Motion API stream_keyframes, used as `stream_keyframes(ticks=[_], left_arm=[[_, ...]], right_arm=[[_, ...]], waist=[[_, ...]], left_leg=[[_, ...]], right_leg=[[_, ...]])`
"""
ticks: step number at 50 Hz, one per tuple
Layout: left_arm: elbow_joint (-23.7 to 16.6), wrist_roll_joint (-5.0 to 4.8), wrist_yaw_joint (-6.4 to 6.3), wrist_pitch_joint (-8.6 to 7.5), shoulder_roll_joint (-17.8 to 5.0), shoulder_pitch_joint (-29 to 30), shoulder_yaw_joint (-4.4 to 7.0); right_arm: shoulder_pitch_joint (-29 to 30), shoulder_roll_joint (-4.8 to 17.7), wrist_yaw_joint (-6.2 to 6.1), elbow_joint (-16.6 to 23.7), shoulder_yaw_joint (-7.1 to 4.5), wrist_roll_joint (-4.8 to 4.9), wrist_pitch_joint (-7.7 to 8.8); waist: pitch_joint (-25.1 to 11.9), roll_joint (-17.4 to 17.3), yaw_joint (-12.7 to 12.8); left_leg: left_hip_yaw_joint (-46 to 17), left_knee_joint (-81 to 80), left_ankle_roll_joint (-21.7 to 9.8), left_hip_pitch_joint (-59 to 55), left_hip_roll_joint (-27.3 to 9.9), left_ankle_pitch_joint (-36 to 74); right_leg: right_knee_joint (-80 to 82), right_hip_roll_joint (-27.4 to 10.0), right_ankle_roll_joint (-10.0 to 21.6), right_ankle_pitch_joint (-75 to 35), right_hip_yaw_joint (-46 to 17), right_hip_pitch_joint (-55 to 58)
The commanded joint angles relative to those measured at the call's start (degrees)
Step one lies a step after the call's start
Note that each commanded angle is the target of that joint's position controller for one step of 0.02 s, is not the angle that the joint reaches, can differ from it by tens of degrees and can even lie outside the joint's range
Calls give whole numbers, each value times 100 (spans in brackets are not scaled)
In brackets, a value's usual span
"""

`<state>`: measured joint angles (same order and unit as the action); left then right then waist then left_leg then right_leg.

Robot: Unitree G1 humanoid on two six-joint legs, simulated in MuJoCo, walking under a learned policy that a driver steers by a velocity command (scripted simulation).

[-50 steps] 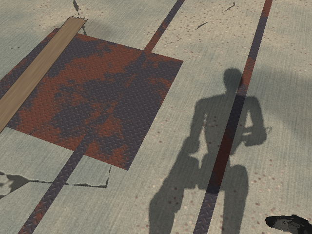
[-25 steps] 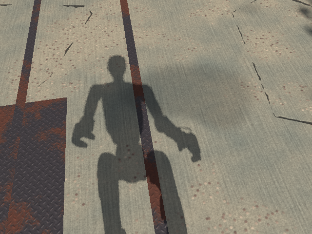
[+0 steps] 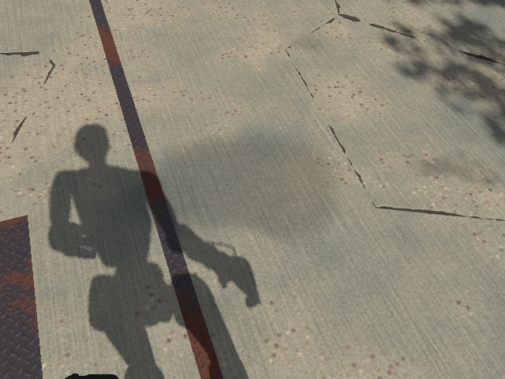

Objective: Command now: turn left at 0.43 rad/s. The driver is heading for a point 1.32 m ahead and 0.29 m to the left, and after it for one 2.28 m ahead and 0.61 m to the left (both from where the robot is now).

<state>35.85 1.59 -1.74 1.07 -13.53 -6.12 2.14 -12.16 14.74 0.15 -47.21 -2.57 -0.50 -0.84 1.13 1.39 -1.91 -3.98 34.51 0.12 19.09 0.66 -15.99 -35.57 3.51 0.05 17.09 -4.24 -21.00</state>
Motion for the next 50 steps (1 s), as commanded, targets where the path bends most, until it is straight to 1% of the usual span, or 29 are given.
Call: stream_keyframes(ticks=[1,4,7,9,11,12,13,14,15,16,17,19,21,24,28,30,32,33,34,35,36,37,38,39,40,43,47,48,50], left_arm=[[-468,-77,-96,-80,-777,236,360],[-472,-171,-51,-149,-573,237,353],[-387,-268,-10,-231,-435,178,330],[-260,-325,63,-254,-473,-91,362],[-32,-326,88,-244,-647,-624,464],[1,-271,61,-206,-931,-700,547],[-163,-39,49,-135,-1464,-348,619],[-273,185,68,-179,-1296,-152,595],[-386,154,33,-220,-978,214,497],[-417,60,-4,-239,-806,456,442],[-423,-42,-53,-246,-744,513,412],[-347,-73,-121,-221,-783,290,388],[-248,-28,-161,-161,-890,-106,418],[-135,-48,-113,-94,-1150,-403,495],[-89,-182,67,-85,-1397,-229,568],[3,-295,129,-118,-1406,-281,566],[123,-419,148,-150,-1323,-253,507],[289,-409,171,-193,-1042,-459,378],[279,-149,223,-272,-561,-610,154],[257,25,314,-309,-189,-893,-18],[284,-138,286,-247,-750,-613,135],[215,-305,264,-206,-1165,-405,257],[257,-371,237,-168,-1339,-326,355],[265,-383,203,-105,-1407,-302,409],[282,-399,185,-64,-1339,-365,421],[370,-382,147,-153,-1027,-577,421],[300,-385,163,-196,-781,-589,405],[311,252,454,1,-758,-387,381],[224,103,675,120,-654,-294,372]], right_arm=[[461,1434,-105,647,-403,112,148],[176,1320,-183,665,-487,181,141],[337,1221,-251,828,-570,282,-84],[468,1223,-244,965,-617,293,-190],[689,1114,-235,1121,-592,397,-214],[444,865,-233,1122,-531,374,-224],[36,618,-202,1206,-482,298,-169],[85,1148,-175,1204,-632,185,-78],[41,1469,-156,1097,-735,204,-89],[-86,1416,-166,969,-745,206,-148],[-149,1279,-173,921,-712,186,-205],[66,1018,-103,1103,-597,214,-232],[501,859,-41,1379,-491,259,-196],[767,699,40,1621,-377,185,-175],[704,700,63,1666,-342,146,-198],[723,720,68,1682,-350,155,-235],[490,650,83,1584,-345,149,-242],[265,720,51,1494,-351,106,-220],[-133,962,-38,1450,-346,-6,-190],[203,967,-106,1469,-238,-170,-128],[185,589,-73,1386,-177,-217,-68],[-34,1007,-58,1254,-346,-113,-25],[-324,1329,-85,1088,-492,40,10],[-247,1346,-106,1022,-491,142,80],[-88,1220,-124,999,-441,146,175],[67,718,-151,942,-326,28,482],[-107,668,-163,786,-359,-33,642],[-457,829,-74,597,-336,-267,569],[-495,873,-49,548,-362,-253,579]], waist=[[-67,-1383,128],[-504,-1051,63],[-808,-1045,85],[-906,-1181,180],[-925,-1116,463],[-970,-591,329],[-874,1190,-58],[-635,1070,-7],[-457,574,-131],[-338,345,-206],[-285,372,-172],[-145,518,11],[-150,580,301],[-346,498,489],[-446,625,376],[-479,773,364],[-570,769,156],[-702,465,32],[-1371,-359,41],[-1585,-1447,342],[-1651,-1039,26],[-1290,-1094,-165],[-1000,-1005,-358],[-534,-1153,-313],[-147,-1262,-194],[79,-1062,12],[153,-776,93],[302,-207,76],[450,-644,126]], left_leg=[[-2480,-1632,-1220,-280,-1326,1103],[-2661,-1343,-1307,-1313,-1296,2241],[-2553,-1214,-1044,-1487,-956,2396],[-2607,-1216,-963,-1248,-781,2257],[-2494,-1058,-666,-569,-468,1372],[-2082,-421,-380,324,-68,-59],[-977,853,-40,1644,804,-1743],[-859,2099,217,1937,243,-1859],[-686,2725,300,1808,48,-1462],[-564,2979,363,1803,9,-1034],[-488,3289,426,1957,-45,-661],[-101,3443,572,2152,-211,-317],[152,2999,693,2378,-384,-158],[236,2304,715,2081,-496,-359],[547,1279,515,1095,-295,-555],[641,627,363,718,-149,-525],[658,-776,56,-209,8,241],[441,-1729,-150,-1247,-72,1355],[-596,-1442,-380,-2897,-1076,3588],[-1421,-861,-1369,-3092,-2300,5431],[-1199,-982,-1828,-2454,-2292,4720],[-1108,-1357,-1735,-2594,-2056,2813],[-1215,-1833,-1558,-2537,-1988,104],[-1317,-2231,-1332,-2143,-1983,-1668],[-1305,-2580,-1151,-1765,-1933,-2338],[-686,-2949,-838,-1779,-1879,-1961],[138,-3027,-771,-1942,-1919,-1300],[477,-3104,-695,-1552,-1903,-1332],[768,-3099,-648,-1484,-1917,-1285]], right_leg=[[-694,157,-72,790,51,-300],[-1359,125,-216,1411,-297,-947],[-381,195,-335,884,-225,-509],[407,289,-321,508,-130,149],[1771,89,-190,-576,-43,1298],[1972,-739,91,-858,-648,2165],[1917,-2179,920,-1909,-2215,2394],[1998,-2849,1426,-2398,-2499,1770],[1930,-2534,1339,-2420,-1852,1525],[1835,-2039,1075,-2198,-1203,1425],[1761,-1789,938,-2159,-794,1505],[1734,-1630,1018,-2860,-180,1486],[1764,-1719,1196,-3037,8,1852],[1712,-1958,1383,-3235,63,2133],[1563,-2034,1367,-3511,366,1823],[1354,-2075,1279,-3527,374,1887],[890,-1937,1024,-3365,435,1688],[573,-1726,690,-3053,590,1190],[-49,-1369,179,-1376,798,252],[-636,-1053,-289,1875,688,-505],[-1069,-1045,-462,2261,283,-376],[-1794,-844,-454,2211,499,-1025],[-2454,-869,-356,1898,454,-1648],[-2731,-952,-257,1467,299,-2006],[-2864,-982,-207,957,193,-2178],[-3230,-1080,-141,-221,73,-2582],[-3342,-1235,-221,-870,13,-3062],[-3318,-1003,-207,-837,346,-2837],[-3215,-1062,-143,-1113,316,-2985]])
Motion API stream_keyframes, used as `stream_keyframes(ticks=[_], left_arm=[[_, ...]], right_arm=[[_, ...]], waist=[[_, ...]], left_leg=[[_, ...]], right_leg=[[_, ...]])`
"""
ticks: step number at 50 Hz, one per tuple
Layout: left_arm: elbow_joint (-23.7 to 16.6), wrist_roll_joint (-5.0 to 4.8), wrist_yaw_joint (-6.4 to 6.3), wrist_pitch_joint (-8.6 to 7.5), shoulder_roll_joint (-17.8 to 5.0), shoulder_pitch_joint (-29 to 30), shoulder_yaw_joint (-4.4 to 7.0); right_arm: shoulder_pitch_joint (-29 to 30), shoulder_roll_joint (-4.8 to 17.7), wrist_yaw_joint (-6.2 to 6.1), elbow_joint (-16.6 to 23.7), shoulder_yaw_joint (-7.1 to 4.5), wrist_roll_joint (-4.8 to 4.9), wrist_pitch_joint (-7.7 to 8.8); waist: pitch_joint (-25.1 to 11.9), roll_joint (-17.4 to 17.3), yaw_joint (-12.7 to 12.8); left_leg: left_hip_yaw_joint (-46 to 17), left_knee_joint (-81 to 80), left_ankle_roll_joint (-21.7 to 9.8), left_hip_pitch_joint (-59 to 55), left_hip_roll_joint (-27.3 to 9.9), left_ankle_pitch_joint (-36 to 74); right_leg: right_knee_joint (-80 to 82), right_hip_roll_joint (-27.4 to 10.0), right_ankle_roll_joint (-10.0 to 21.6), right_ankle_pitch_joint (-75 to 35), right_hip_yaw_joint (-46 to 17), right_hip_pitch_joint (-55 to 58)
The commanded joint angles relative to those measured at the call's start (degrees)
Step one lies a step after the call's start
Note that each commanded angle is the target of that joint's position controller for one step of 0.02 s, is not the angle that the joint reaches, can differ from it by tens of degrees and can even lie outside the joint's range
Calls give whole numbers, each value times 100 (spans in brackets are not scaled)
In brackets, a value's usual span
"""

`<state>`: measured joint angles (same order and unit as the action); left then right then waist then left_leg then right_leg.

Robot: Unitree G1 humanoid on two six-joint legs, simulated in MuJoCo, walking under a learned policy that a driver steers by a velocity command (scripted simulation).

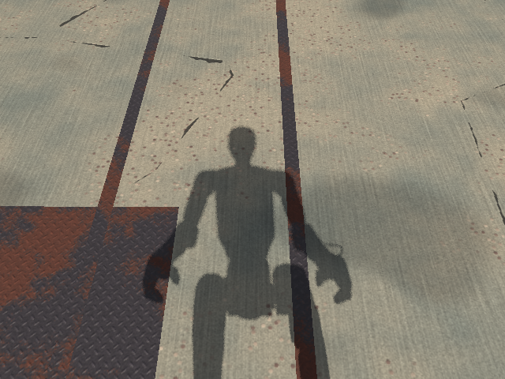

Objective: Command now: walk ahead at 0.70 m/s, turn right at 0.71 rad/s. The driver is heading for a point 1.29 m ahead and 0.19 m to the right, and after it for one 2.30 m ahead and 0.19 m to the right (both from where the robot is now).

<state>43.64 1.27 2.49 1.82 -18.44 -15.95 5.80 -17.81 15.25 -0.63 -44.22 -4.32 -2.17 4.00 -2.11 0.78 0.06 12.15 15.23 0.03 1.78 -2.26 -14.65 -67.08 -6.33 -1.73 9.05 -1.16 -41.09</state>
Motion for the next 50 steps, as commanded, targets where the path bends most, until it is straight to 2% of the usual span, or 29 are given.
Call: stream_keyframes(ticks=[1,7,9,10,12,13,14,15,16,17,18,19,20,22,27,30,32,35,37,38,39,40,41,42,43,44,46,48,50], left_arm=[[-587,82,295,63,-178,734,5],[-836,63,385,37,-205,1464,-101],[-917,27,360,29,-165,1664,-159],[-903,-1,312,26,-174,1549,-169],[-669,-116,135,-14,-383,549,-66],[-371,-154,46,-100,-577,-548,58],[74,-75,-56,-135,-1008,-1737,264],[21,-113,-108,-44,-1875,-1041,439],[-285,-85,-53,-89,-1878,-948,433],[-157,-20,-87,-119,-1688,-999,378],[-23,9,-151,-193,-1455,-1058,314],[-32,8,-198,-284,-1210,-808,232],[-103,22,-229,-363,-916,-443,117],[-102,-32,-224,-538,-524,-336,-54],[220,-86,-120,-786,-446,-1155,-144],[336,-36,-181,-881,-402,-1173,-242],[384,-16,-243,-932,-456,-1003,-288],[321,74,-461,-884,-842,-595,-191],[176,206,-580,-676,-1064,-43,-94],[61,173,-599,-590,-1208,659,-26],[-118,255,-412,-705,-171,1158,-313],[-632,25,-306,-818,477,388,-516],[-764,85,-249,-968,118,84,-609],[-668,176,-190,-1038,-320,357,-571],[-663,242,-190,-1019,-406,550,-558],[-778,347,-192,-911,-343,720,-601],[-832,391,-171,-643,-187,792,-701],[-1145,307,-129,-608,-146,1495,-770],[-1390,144,-100,-617,72,2168,-860]], right_arm=[[76,838,17,222,-186,-71,119],[-186,957,-53,-39,-224,-90,137],[-311,1016,-30,-153,-236,-109,74],[-244,1087,-14,-170,-241,-93,30],[-225,1428,26,-202,-290,-25,-93],[-57,1584,90,-118,-310,90,-166],[32,1386,143,-12,-215,74,-155],[156,434,235,617,-13,109,-19],[797,686,218,930,41,-44,100],[1210,795,201,1018,48,-23,183],[912,705,167,876,102,6,240],[815,646,148,823,136,-70,206],[484,605,155,650,165,-119,108],[234,572,241,426,198,-110,-103],[1465,455,345,597,278,98,-227],[1818,306,426,663,357,211,-137],[1717,365,460,576,364,230,-96],[615,768,399,135,252,216,-173],[-1365,1253,315,-471,25,215,-244],[-2739,1411,257,-820,-125,241,-264],[-2681,1171,192,-1129,-67,249,-327],[-1480,1307,165,-771,-84,125,-320],[-1017,1255,151,-484,-128,104,-307],[-764,922,129,-404,-98,97,-286],[-594,781,134,-435,-56,91,-246],[-622,828,97,-481,-33,116,-157],[-586,835,82,-510,5,164,13],[-663,986,96,-458,-64,185,113],[-858,928,124,-493,-102,253,120]], waist=[[844,-675,-16],[1269,-618,-110],[1349,-598,-155],[1231,-594,-40],[416,-652,502],[-203,-513,1073],[-740,-4,1530],[-683,2252,689],[-916,1012,783],[-512,326,800],[-26,-36,495],[66,-259,262],[117,-184,-7],[231,-74,-159],[1031,-101,331],[1032,37,369],[874,120,189],[37,622,-493],[-611,653,-1513],[-658,404,-2385],[78,-1035,-1842],[-339,-2076,-510],[-725,-1213,-391],[-176,142,-261],[369,718,-15],[655,744,135],[994,660,339],[1132,351,99],[1074,22,-294]], left_leg=[[-751,-1201,-620,229,-1699,-1465],[133,-1379,-516,-560,-1831,-1065],[492,-1167,-492,-918,-1799,-172],[750,-784,-441,-969,-1710,1277],[939,1038,-459,-989,-1703,5164],[903,2690,-446,-390,-1686,5905],[774,4778,-226,1042,-1401,4483],[155,6864,239,3910,61,-1133],[-1267,7445,270,4614,169,-1046],[-1448,7322,161,4823,-90,-651],[-1462,6847,91,4557,-342,-369],[-1539,6361,42,4163,-572,-253],[-1522,6078,15,3708,-670,-46],[-1446,5639,19,3386,-797,154],[-813,4294,-185,4363,-590,1237],[-609,3099,-417,3923,-50,1946],[-308,2431,-600,3308,281,2387],[-56,2331,-737,2055,855,2226],[-186,2363,-994,422,1099,1518],[-857,1694,-1504,-535,649,1412],[-1376,2320,-1579,-1120,401,1038],[-4484,1660,-2642,-1943,-509,991],[-6128,67,-2893,-1901,-1144,-1158],[-6028,-491,-2581,-934,-1088,-2138],[-5528,-614,-2279,105,-874,-1803],[-5116,-578,-2191,813,-627,-1188],[-4214,-750,-2027,1990,-139,-765],[-3693,-949,-1974,2561,154,186],[-3364,-858,-1633,2454,403,1000]], right_leg=[[11,-128,78,-442,-27,-1054],[1298,-295,632,-157,508,-941],[1713,-214,921,294,829,-706],[1944,-10,1089,626,1076,-225],[1929,810,1384,1395,1562,1392],[2266,1199,1514,1275,1519,2899],[2808,1227,1582,1648,694,4752],[4617,-149,2190,3718,-3006,5777],[5368,-680,2284,3373,-4508,5873],[5323,-756,2145,2520,-4081,5628],[5223,-674,2036,1702,-3651,4855],[5124,-443,1864,1418,-3013,4248],[5150,-238,1723,1220,-2499,3725],[5494,-11,1624,1079,-1937,3211],[6130,313,888,-1807,-445,3693],[6407,314,554,-3418,381,3874],[6489,191,336,-4919,746,4156],[5386,-158,64,-7915,1042,5032],[2737,-275,18,-8752,1050,4804],[-97,86,46,-7501,1138,3932],[-2553,1170,263,-19,858,1507],[-3865,1553,7,1929,-161,-670],[-3386,1202,174,1534,-835,-956],[-2635,829,321,925,-880,-676],[-2012,633,310,768,-720,-329],[-1612,491,180,861,-709,-75],[-543,154,-40,858,-450,452],[821,45,-205,202,-95,866],[2142,119,-241,-853,87,1261]])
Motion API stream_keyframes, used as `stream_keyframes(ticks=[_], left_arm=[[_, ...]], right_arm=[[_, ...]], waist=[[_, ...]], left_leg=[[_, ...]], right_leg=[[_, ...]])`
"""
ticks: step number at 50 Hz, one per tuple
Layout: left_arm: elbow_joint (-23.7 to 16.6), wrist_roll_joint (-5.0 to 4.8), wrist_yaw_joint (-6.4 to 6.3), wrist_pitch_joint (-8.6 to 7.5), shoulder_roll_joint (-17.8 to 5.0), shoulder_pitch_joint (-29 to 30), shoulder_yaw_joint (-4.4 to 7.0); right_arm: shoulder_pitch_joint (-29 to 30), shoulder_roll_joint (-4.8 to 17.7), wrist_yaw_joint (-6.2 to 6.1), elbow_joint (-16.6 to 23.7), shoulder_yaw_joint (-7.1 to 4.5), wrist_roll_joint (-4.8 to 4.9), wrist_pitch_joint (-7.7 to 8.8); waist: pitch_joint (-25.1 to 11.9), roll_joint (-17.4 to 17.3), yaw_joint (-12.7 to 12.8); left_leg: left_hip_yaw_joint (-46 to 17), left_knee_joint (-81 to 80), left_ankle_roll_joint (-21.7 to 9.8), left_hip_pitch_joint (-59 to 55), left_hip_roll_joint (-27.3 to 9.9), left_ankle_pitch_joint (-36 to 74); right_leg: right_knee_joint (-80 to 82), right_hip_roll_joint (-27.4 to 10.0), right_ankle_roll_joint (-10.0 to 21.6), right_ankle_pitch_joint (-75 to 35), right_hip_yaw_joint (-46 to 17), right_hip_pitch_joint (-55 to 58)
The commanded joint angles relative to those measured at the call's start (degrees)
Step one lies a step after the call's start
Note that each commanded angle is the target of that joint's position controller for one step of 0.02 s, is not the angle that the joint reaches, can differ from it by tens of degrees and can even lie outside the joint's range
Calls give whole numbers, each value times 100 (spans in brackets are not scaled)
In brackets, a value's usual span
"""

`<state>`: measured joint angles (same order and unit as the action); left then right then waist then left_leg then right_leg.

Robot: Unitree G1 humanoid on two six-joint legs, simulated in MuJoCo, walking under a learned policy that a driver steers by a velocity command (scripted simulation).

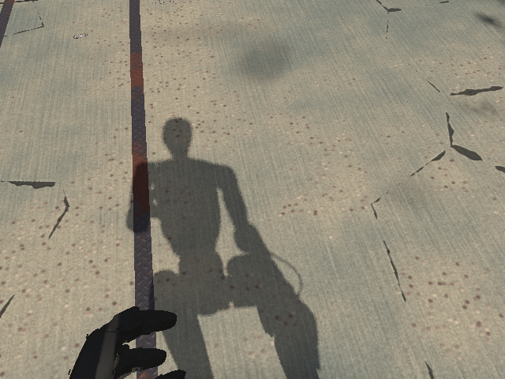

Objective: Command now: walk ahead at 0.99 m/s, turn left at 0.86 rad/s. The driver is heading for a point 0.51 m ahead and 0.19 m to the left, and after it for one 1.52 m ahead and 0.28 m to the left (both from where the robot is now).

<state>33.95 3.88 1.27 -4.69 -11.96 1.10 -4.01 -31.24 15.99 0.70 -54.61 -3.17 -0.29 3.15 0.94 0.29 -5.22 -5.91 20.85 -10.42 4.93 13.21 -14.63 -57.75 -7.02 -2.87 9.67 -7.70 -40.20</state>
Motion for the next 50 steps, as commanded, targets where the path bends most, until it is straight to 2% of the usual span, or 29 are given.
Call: stream_keyframes(ticks=[1,5,7,8,9,10,11,12,13,14,15,17,19,21,25,27,29,30,31,32,33,34,35,36,37,40,44,47,50], left_arm=[[-480,-162,24,27,-504,638,100],[-586,-212,-45,-45,-667,747,168],[-346,-222,-151,-102,-1124,-125,374],[-87,-241,-221,-140,-1374,-1191,509],[188,-151,-339,-162,-1803,-2570,717],[320,112,-390,-140,-2161,-3082,844],[335,13,-314,-65,-2273,-2560,940],[195,-33,-278,-27,-1492,-1913,828],[271,-73,-248,-13,-1103,-1714,739],[413,-41,-239,-13,-985,-1776,712],[638,-67,-248,-45,-902,-1992,678],[999,-198,-165,-151,-655,-2294,630],[1114,-272,-103,-238,-675,-2239,637],[1143,-250,-103,-309,-834,-2020,664],[1352,-220,-145,-331,-1156,-2337,721],[1389,-212,-219,-259,-1455,-2675,779],[1314,-190,-326,-76,-1815,-2576,874],[1231,-179,-342,-11,-1865,-2382,865],[1202,-147,-286,27,-1758,-2285,838],[1003,-110,-192,-5,-1054,-2410,698],[521,-384,-215,-51,-1065,-2967,628],[519,-381,-234,-114,-1383,-2160,662],[577,-429,-215,-116,-1261,-2106,626],[683,-340,-179,-60,-1135,-2019,594],[851,-280,-121,65,-1008,-2226,568],[978,-270,61,344,-750,-2170,572],[680,-378,157,280,-533,-1130,511],[587,-398,261,204,-466,-564,457],[696,-332,289,221,-764,-860,527]], right_arm=[[342,888,10,520,-249,97,194],[185,1070,-11,519,-366,57,135],[393,1333,-32,589,-432,17,162],[768,1526,-7,689,-478,10,197],[1092,1235,3,856,-410,-9,281],[931,187,-26,1134,-151,156,311],[634,404,-34,1388,-60,227,229],[1168,755,-65,1222,-112,64,105],[1495,777,8,1246,-127,-42,45],[1724,714,92,1279,-134,-99,-16],[1849,546,184,1405,-101,-174,-91],[2130,258,285,1674,4,-181,-237],[2521,191,357,1993,92,-195,-307],[2819,231,423,2246,158,-171,-312],[3638,322,560,2448,245,-164,-305],[3520,413,536,2341,228,-161,-278],[2468,716,442,2020,105,-160,-245],[1305,896,359,1638,-2,-218,-223],[373,1111,212,1216,-168,-221,-210],[695,1611,57,1150,-324,-145,-257],[956,1982,0,1533,-364,-243,-291],[830,1600,-80,1524,-357,-213,-288],[1077,1317,-135,1341,-280,-211,-202],[1250,1034,-129,1250,-199,-220,-64],[1441,862,-151,1243,-127,-244,71],[1385,560,-72,967,-24,-117,353],[1256,473,47,840,16,-58,520],[910,516,-28,693,69,-1,592],[882,935,-253,675,8,-63,501]], waist=[[633,-43,41],[136,-377,-178],[-585,-403,284],[-1136,-411,957],[-1854,-163,1595],[-2432,1332,1401],[-2680,2240,942],[-1622,1116,981],[-920,480,945],[-611,212,891],[-374,339,798],[-150,564,657],[22,513,524],[231,609,346],[763,128,475],[472,347,378],[-216,622,-281],[-661,697,-782],[-941,387,-1091],[-932,-1203,-405],[-2299,-1210,1],[-1802,-149,-324],[-666,115,15],[-223,564,268],[-5,670,531],[497,233,791],[676,-140,573],[624,-35,361],[98,-514,665]], left_leg=[[-1538,-1307,-445,1832,-1118,1505],[-1670,-506,-130,371,-1294,3221],[-1696,760,136,35,-1302,4528],[-1638,1941,237,408,-1174,4321],[-1357,3507,254,1236,-982,3148],[-659,5247,332,2988,-460,-1424],[-268,6081,322,3834,-738,-1252],[-78,6065,327,4134,-1190,-536],[59,5764,394,4057,-1364,-167],[99,5617,450,3942,-1513,-114],[98,5545,480,3926,-1649,-113],[171,5525,485,4141,-1857,-65],[312,5286,494,4234,-1916,290],[463,4680,493,4050,-1915,944],[1400,2773,232,3262,-1565,1521],[1824,2430,40,2603,-1070,1292],[1747,2298,-168,1343,-724,790],[1304,2056,-375,-68,-691,650],[698,1451,-550,-1606,-845,597],[-763,1493,-516,-2452,-1971,908],[-3499,493,-1503,-3569,-3397,619],[-3444,-241,-1304,-2893,-3228,-257],[-2720,-511,-1092,-1703,-3139,-242],[-2208,-638,-884,-681,-2934,-16],[-1647,-768,-732,85,-2759,304],[-404,-1316,-257,1000,-2354,643],[1157,-1590,411,735,-1744,2710],[1635,-1789,696,113,-1833,4259],[1869,-822,992,-1085,-2132,7286]], right_leg=[[1672,309,-97,-1341,817,1302],[2824,698,72,-1469,798,1646],[3026,956,215,-759,709,2880],[3023,753,313,-465,542,4076],[2716,-57,473,910,-91,5524],[3223,-1812,784,2567,-2454,6909],[4105,-2197,1205,3357,-4523,6727],[4222,-1750,1108,3661,-3503,5821],[4194,-1452,1005,2560,-2388,5030],[4247,-1225,902,1575,-1654,4553],[4307,-1061,844,963,-1063,4236],[4398,-970,709,-22,-330,4019],[4636,-909,608,-854,404,3712],[4892,-749,540,-1438,1123,3364],[5176,-438,327,-3072,2205,3425],[4442,-471,216,-5875,2393,4008],[2805,-728,201,-7317,2325,4192],[1513,-863,339,-7172,2138,3615],[-287,-564,431,-4994,2147,2545],[-2638,479,369,1608,2092,905],[-3874,612,371,1877,848,-391],[-3739,440,398,1152,563,-763],[-3266,190,438,904,611,-770],[-2755,11,449,853,464,-346],[-2445,-66,437,825,307,156],[-1409,-215,401,486,196,399],[350,32,658,-1229,806,265],[1507,378,898,-2143,1476,689],[1979,990,1118,-1773,1868,1257]])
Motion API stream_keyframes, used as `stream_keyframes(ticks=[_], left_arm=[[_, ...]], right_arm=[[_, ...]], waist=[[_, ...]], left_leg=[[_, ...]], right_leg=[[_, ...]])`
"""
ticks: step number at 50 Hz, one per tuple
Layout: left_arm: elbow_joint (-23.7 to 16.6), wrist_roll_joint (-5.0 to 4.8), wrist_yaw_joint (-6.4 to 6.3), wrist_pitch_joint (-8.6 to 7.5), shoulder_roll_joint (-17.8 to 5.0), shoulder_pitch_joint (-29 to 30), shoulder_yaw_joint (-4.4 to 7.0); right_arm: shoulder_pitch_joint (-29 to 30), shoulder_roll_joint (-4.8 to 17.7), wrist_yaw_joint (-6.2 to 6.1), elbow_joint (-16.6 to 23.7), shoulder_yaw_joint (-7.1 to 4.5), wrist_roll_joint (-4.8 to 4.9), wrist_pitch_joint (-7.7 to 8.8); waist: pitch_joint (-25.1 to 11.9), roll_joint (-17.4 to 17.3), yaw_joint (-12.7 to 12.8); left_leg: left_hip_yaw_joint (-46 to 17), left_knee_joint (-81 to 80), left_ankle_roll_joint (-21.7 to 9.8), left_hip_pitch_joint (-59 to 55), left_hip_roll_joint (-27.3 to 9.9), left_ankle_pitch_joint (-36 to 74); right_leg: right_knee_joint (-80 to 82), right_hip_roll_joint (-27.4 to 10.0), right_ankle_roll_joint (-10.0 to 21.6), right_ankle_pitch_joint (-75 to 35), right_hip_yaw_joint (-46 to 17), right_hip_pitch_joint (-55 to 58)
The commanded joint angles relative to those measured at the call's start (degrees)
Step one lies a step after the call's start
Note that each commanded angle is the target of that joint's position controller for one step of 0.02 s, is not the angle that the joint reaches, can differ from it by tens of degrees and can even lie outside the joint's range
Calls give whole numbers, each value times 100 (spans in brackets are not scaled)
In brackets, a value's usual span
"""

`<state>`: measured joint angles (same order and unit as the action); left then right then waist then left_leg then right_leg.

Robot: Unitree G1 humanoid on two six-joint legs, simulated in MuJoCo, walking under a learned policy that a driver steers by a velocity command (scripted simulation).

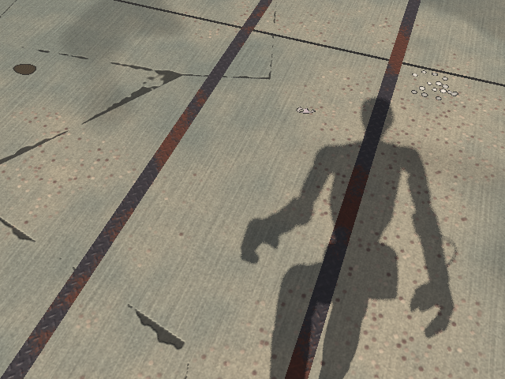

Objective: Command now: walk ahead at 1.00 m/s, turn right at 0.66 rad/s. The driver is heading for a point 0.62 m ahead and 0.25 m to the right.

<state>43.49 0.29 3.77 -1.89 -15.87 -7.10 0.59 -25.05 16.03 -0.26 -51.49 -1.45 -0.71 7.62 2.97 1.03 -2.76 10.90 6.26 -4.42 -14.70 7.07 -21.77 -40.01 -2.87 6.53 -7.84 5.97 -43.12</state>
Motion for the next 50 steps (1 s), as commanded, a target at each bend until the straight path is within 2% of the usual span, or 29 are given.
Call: stream_keyframes(ticks=[1,3,4,5,6,7,9,11,14,17,18,20,22,23,24,25,26,27,29,31,33,36,41,43,44,45,46,47,50], left_arm=[[-124,34,17,-23,-559,-533,131],[472,60,-85,31,-1082,-2691,397],[646,8,-191,54,-1307,-3352,564],[689,5,-245,123,-1605,-2833,621],[405,71,-269,147,-1825,-2365,677],[221,83,-319,140,-1366,-2088,632],[303,61,-348,67,-987,-1701,518],[243,30,-371,-94,-924,-1483,454],[193,-14,-347,-235,-1168,-1403,525],[315,-117,-315,-125,-1182,-1796,616],[185,-450,-455,-110,-716,-1984,521],[162,-357,-578,-35,-1037,-1738,576],[-98,-254,-629,29,-1030,-1176,610],[-278,-92,-620,82,-475,-1257,451],[-465,73,-582,101,201,-2124,232],[-463,-120,-483,120,-484,-3067,295],[-606,-273,-446,199,-826,-2595,365],[-702,-280,-504,288,-1054,-1722,455],[-929,-241,-581,487,-1057,-1192,522],[-1125,-196,-583,499,-571,-1078,419],[-1232,-123,-569,391,-330,-925,325],[-1155,-106,-474,360,-452,-885,314],[-1335,-66,-351,436,-673,-290,365],[-1268,-25,-346,393,-752,-406,421],[-1332,-1,-401,386,-1062,-474,491],[-1554,129,-462,424,-1459,-201,513],[-1453,201,-465,370,-1142,-450,471],[-1368,197,-447,296,-1036,-316,420],[-1319,62,-455,213,-832,344,366]], right_arm=[[356,1086,-244,401,-210,-82,-54],[970,1348,-314,622,-302,-215,-287],[1279,1258,-231,638,-310,-203,-334],[1279,131,-99,1052,-7,-296,-157],[913,214,-36,1550,93,-98,-21],[1278,551,-8,1554,119,-186,101],[1471,617,18,1561,128,-292,52],[1384,520,47,1591,200,-407,-256],[2130,380,97,1997,288,-279,-333],[2490,173,93,2106,353,-130,-309],[3102,251,1,2392,197,79,-71],[2964,587,-107,2448,-6,212,20],[1760,894,-198,2165,-208,153,47],[611,926,-195,1904,-216,38,-18],[316,1094,-145,1926,-168,-205,-122],[447,1051,-54,1889,-213,-169,-215],[1261,1035,-108,2033,-307,-22,-310],[1688,479,-216,2166,-188,-29,-401],[2166,367,-254,2104,-96,-53,-515],[2185,505,-204,1810,-206,-62,-457],[1950,755,-161,1550,-322,-75,-405],[2203,907,-117,1466,-386,40,-462],[2073,1097,-9,1231,-433,224,-561],[1808,873,-4,1065,-352,249,-585],[1454,594,20,976,-259,110,-580],[1230,381,62,1145,-141,-94,-579],[1700,777,13,1164,-272,-12,-624],[1728,902,-7,1157,-337,124,-683],[1410,764,-105,923,-353,51,-835]], waist=[[-388,-773,722],[-1200,-799,1844],[-1164,-188,2221],[-764,1451,1247],[-1836,1390,896],[-1208,151,930],[-109,-752,327],[236,-753,-8],[559,-471,53],[-112,9,542],[-255,-261,829],[-477,292,551],[-1271,534,-154],[-2279,374,-459],[-3152,-1336,-21],[-3848,-1852,301],[-3355,-1654,389],[-2318,-857,200],[-948,-406,422],[-483,-609,523],[-807,-673,453],[-1240,-572,527],[-977,-720,396],[-932,-602,414],[-1042,130,303],[-1165,1531,77],[-1306,1101,605],[-1083,847,471],[-946,608,140]], left_leg=[[199,1384,448,694,-1634,8822],[57,4339,403,1445,-1806,8865],[186,6946,351,2457,-1100,5502],[-372,9052,496,5216,-150,-676],[-1596,9521,517,6558,-178,-768],[-1851,8802,360,6720,-592,-125],[-1731,7588,437,6090,-1028,246],[-1583,6768,658,5416,-1291,185],[-1034,4883,872,4579,-1192,1035],[-744,3242,690,3756,-568,2559],[-1154,2434,793,3356,-118,2608],[-1436,1674,789,2908,-40,2936],[-1446,1301,668,1570,-323,4025],[-2215,2157,249,-58,-1454,4865],[-4097,2789,-461,-1364,-3116,7909],[-5360,2734,-1378,-1468,-4057,6833],[-5290,2120,-1542,-867,-3768,3696],[-4243,1678,-1188,265,-3057,2314],[-2903,1244,-800,2276,-2364,2442],[-1939,1005,-717,3106,-2088,3317],[-1781,990,-951,2900,-2213,4319],[-1458,1057,-1012,2896,-2341,4267],[-1292,1315,-729,2855,-2334,2722],[-1085,1881,-321,3130,-2042,2002],[-652,2676,154,3602,-1632,1065],[-321,3889,693,4658,-925,-1137],[-1001,4868,815,4731,-962,-1488],[-1148,5266,799,4742,-1008,-1254],[-1181,5262,901,4260,-1049,-537]], right_leg=[[165,805,241,470,567,2024],[181,927,634,1478,120,4063],[679,628,978,1777,-443,4884],[105,-200,1413,599,-2166,5860],[1639,-1063,2387,2574,-4861,6724],[2608,-1176,2059,3697,-5244,6003],[2825,-755,1547,3074,-4305,4057],[3018,-228,1383,2675,-3466,2714],[2865,293,1154,-844,-2507,1719],[2063,812,368,-2253,-2023,2326],[1933,839,143,-881,-2609,2185],[1510,749,-68,-436,-3009,2754],[-196,1089,-578,-597,-2683,2924],[-1948,1258,-831,1743,-2295,2304],[-3693,1668,-965,5533,-1932,1039],[-5134,1080,-1108,5172,-2164,740],[-5404,504,-1168,4254,-1733,154],[-4975,255,-1201,3601,-1338,-56],[-4387,-21,-1239,3307,-1118,425],[-3313,-146,-1184,3304,-904,820],[-2482,-180,-1115,3086,-862,1046],[-1407,-139,-942,2357,-843,1798],[217,127,-641,2017,-622,2473],[1290,301,-362,1426,-548,3306],[1693,-411,-93,109,-1430,3948],[1797,-1787,853,-804,-3002,4337],[1984,-1908,1344,-466,-3141,3825],[1984,-1614,1172,-245,-2740,3561],[1843,-1055,668,-417,-1917,2960]])
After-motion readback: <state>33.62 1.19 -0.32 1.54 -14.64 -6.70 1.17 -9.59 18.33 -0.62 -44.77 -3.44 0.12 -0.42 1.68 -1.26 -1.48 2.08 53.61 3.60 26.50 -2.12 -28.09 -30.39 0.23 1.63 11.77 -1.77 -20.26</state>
